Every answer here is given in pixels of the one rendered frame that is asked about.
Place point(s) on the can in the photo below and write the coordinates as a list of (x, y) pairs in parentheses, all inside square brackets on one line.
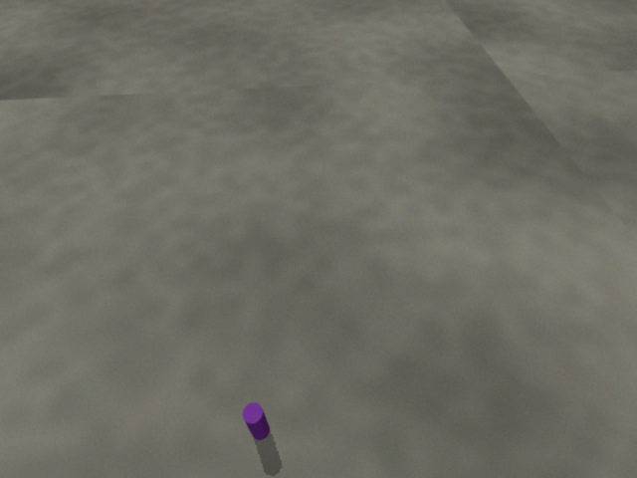
[(255, 418)]

